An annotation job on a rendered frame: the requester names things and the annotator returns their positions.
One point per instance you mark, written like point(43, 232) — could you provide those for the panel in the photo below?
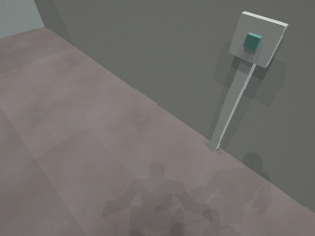
point(271, 32)

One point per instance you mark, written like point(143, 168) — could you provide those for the button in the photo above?
point(252, 41)

